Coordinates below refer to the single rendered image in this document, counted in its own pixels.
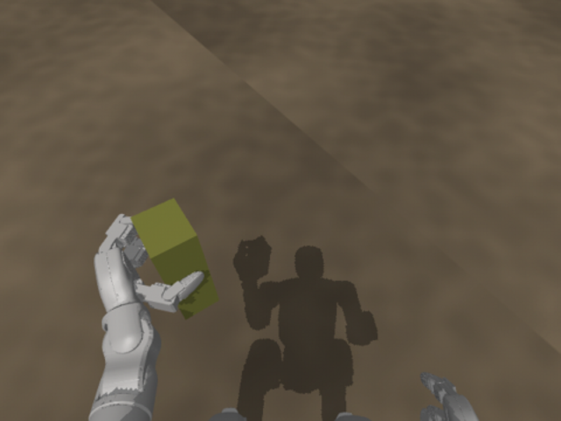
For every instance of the left robot arm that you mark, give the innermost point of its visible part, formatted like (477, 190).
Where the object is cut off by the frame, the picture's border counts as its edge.
(131, 346)

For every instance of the right robot hand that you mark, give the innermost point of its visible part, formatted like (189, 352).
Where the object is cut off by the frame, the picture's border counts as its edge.
(456, 407)

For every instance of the left robot hand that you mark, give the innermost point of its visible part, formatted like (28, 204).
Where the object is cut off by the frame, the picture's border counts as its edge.
(118, 281)

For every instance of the carton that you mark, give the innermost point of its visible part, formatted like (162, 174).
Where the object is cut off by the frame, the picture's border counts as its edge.
(175, 250)

